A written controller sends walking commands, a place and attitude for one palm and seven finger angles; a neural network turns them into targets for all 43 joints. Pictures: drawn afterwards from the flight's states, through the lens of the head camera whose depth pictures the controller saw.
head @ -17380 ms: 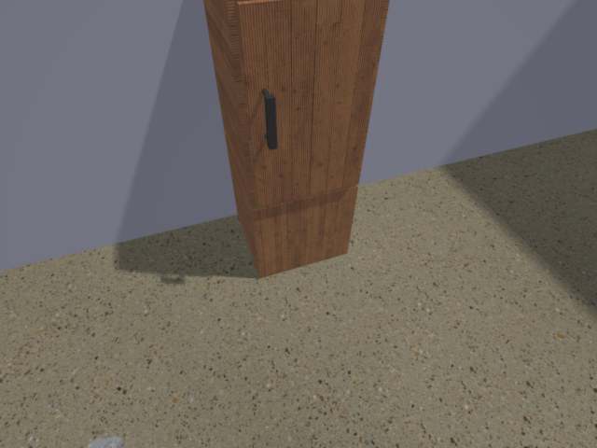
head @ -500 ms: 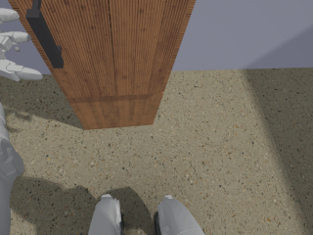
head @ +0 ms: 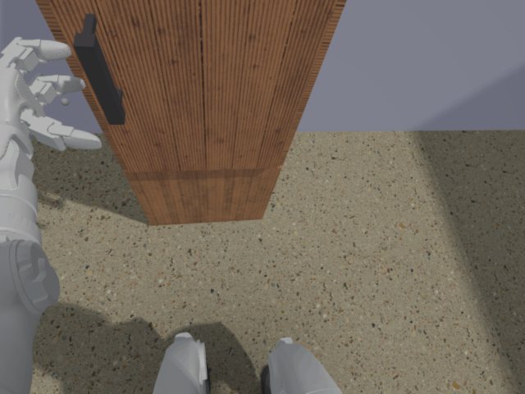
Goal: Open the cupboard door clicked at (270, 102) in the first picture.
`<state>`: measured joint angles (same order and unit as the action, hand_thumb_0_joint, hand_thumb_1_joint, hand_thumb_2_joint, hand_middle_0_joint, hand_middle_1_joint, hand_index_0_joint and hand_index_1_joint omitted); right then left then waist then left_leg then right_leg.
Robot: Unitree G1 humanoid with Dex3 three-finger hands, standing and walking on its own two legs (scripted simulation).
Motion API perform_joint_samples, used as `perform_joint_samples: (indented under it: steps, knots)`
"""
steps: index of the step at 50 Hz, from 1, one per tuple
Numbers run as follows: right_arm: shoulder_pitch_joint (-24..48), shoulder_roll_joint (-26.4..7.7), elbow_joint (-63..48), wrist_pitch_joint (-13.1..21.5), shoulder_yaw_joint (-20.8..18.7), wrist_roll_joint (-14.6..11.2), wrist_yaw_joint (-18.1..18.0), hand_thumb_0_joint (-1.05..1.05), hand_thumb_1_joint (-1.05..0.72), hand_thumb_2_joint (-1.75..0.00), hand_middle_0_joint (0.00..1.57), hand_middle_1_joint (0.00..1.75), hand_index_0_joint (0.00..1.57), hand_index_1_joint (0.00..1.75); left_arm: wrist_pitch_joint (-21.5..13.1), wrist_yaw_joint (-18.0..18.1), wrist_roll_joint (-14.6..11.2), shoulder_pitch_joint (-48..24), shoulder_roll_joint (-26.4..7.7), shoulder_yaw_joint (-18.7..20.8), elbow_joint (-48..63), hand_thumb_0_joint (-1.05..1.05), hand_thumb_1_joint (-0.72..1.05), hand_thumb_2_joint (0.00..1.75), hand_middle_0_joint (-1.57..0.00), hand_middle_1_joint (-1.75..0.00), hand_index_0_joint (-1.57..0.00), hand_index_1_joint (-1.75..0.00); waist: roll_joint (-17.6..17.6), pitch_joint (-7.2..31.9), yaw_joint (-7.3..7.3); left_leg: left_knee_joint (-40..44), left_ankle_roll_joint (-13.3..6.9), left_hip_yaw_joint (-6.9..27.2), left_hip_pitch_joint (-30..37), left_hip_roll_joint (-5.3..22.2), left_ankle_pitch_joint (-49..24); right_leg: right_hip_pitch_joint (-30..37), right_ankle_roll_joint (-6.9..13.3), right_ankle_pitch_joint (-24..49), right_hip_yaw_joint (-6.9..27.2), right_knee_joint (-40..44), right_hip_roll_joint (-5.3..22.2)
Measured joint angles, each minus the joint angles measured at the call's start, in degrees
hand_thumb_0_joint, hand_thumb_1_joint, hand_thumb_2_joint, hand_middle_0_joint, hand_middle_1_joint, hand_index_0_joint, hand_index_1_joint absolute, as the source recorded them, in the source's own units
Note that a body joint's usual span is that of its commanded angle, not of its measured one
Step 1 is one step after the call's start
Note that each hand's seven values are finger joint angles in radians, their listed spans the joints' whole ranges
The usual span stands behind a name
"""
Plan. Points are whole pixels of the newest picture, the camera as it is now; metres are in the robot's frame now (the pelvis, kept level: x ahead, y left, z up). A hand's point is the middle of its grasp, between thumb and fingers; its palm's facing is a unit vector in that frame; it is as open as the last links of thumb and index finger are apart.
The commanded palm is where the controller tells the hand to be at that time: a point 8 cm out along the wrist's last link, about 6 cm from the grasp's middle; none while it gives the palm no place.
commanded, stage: move the hooked fingers beside the handle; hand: left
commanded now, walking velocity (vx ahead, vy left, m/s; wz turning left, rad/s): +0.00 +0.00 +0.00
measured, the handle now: (104, 74) +0.56 +0.19 +0.07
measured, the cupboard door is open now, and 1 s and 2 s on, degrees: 0 0 0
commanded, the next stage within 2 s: slide the fingers in behind the handle in 0.26 s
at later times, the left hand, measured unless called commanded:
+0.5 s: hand (62, 100) +0.51 +0.24 +0.08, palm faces +0.03 -1.00 -0.01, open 14.0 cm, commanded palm +0.50 +0.27 +0.07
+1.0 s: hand (76, 103) +0.51 +0.22 +0.07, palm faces +0.06 -1.00 +0.00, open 13.9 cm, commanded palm +0.50 +0.24 +0.07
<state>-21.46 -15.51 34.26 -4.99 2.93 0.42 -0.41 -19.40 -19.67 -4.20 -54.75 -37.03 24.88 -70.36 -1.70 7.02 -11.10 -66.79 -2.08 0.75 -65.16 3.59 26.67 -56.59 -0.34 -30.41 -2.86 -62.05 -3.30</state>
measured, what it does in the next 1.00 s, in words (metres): stands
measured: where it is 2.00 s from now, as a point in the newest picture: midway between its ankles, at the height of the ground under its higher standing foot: outside the picture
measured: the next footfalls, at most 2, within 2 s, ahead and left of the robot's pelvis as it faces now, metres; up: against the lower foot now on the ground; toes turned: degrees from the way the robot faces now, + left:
none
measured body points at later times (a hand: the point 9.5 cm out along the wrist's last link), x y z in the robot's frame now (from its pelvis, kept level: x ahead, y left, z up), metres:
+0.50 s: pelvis -0.01 -0.01 +0.00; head +0.14 +0.03 +0.42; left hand +0.50 +0.29 +0.08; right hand -0.01 -0.28 -0.10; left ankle +0.04 +0.09 -0.65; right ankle -0.01 -0.13 -0.65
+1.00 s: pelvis +0.00 +0.00 -0.01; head +0.14 +0.03 +0.42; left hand +0.51 +0.28 +0.07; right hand +0.00 -0.27 -0.11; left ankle +0.04 +0.09 -0.65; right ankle -0.01 -0.13 -0.65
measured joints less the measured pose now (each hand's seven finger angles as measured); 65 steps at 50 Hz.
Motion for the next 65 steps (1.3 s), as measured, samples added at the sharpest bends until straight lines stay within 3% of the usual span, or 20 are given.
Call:
perform_joint_samples:
  steps: [7, 15, 23, 29, 41, 65]
  knots:
    - [0.4, -0.2, 0.1, 0.3, -0.2, 0.3, 0.1, 0.0, -0.9, -0.89, 0.21, 0.3, 0.2, 0.3, -2.9, 0.8, 0.2, 0.4, 0.4, 1.9, 1.7, -0.01, -0.5, 0.3, -0.3, -1.2, -0.3, -1.2, 0.1, -0.5, -0.16, -1.0, 0.2, -0.2, -1.2, 0.2, 0.0, -1.5, 0.2, -0.2, 0.2, -1.5, -0.2]
    - [-0.4, -0.3, 0.5, -0.2, 0.3, -0.3, -0.3, 0.0, -0.9, -0.89, 0.21, 0.3, 0.2, 0.3, -1.1, -0.2, 0.1, 0.2, -1.8, 2.8, -0.3, -0.01, -0.5, 0.3, -0.3, -1.2, -0.3, -1.2, -0.2, -0.7, -0.28, -0.9, 0.4, -0.2, -1.0, 0.5, -0.1, -1.6, 0.4, -0.1, 0.2, -1.6, -0.4]
    - [-1.0, -0.4, 1.6, 0.1, 0.1, -0.5, -0.6, 0.0, -0.9, -0.89, 0.21, 0.3, 0.2, 0.3, -2.0, -1.6, -1.4, -0.3, -2.2, 1.5, 0.2, -0.01, -0.5, 0.3, -0.3, -1.2, -0.3, -1.2, 0.0, -0.6, 0.02, -1.1, 0.7, 0.4, -1.3, 0.6, -0.2, -1.6, 0.7, -0.1, -0.2, -1.7, -0.6]
    - [-0.9, -0.7, 1.4, 0.5, -0.2, -0.4, -0.6, 0.0, -0.9, -0.89, 0.21, 0.3, 0.2, 0.3, -0.6, -1.2, -1.3, -0.6, -0.8, 0.3, 0.2, -0.01, -0.5, 0.3, -0.3, -1.2, -0.3, -1.2, 0.0, -0.3, -0.11, -1.1, 0.7, 0.5, -1.6, 0.5, -0.3, -1.9, 0.7, 0.0, -0.4, -1.6, -0.5]
    - [-0.4, 0.1, 1.7, 0.9, -0.4, 0.1, 0.1, 0.0, -0.9, -0.89, 0.2, 0.3, 0.2, 0.3, -2.1, 2.8, -0.7, 0.2, 2.0, 0.0, 1.6, -0.01, -0.5, 0.3, -0.3, -1.2, -0.3, -1.21, -0.1, -0.2, 0.24, -1.3, 0.5, 0.4, -1.5, 0.3, 0.0, -1.7, 0.5, -0.3, -0.2, -1.9, -0.3]
    - [-0.5, 0.6, 2.9, 1.5, -0.9, 0.9, 1.1, 0.0, -0.9, -0.89, 0.21, 0.3, 0.2, 0.3, -2.8, 6.1, -1.2, -1.8, 5.1, -4.0, 1.3, -0.01, -0.5, 0.3, -0.31, -1.22, -0.31, -1.24, 0.1, 0.2, 0.75, -2.1, 0.2, 1.3, -2.5, -0.7, 0.1, -1.9, 0.2, -0.7, -1.2, -2.2, 0.4]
